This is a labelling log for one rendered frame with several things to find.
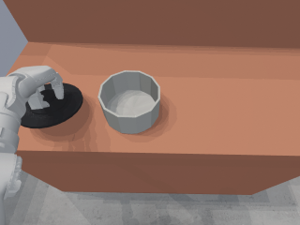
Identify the lid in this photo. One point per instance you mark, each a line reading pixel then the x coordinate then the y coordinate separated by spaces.
pixel 60 110

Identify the knob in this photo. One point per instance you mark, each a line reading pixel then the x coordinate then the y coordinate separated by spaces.
pixel 49 95

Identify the table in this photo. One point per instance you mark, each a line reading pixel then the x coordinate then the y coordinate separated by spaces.
pixel 229 111

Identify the left robot forearm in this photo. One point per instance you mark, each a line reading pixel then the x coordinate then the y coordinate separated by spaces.
pixel 15 90

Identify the pot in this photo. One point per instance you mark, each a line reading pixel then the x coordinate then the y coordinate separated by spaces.
pixel 130 101

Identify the left robot upper arm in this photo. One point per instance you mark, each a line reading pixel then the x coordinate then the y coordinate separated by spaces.
pixel 10 180

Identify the left robot hand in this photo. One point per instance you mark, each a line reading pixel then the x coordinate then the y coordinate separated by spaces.
pixel 43 75

